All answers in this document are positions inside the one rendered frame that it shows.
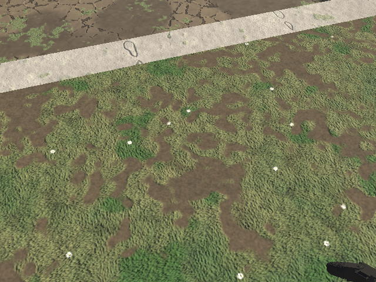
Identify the robot right hand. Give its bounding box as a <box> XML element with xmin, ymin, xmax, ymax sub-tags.
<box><xmin>326</xmin><ymin>261</ymin><xmax>376</xmax><ymax>282</ymax></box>

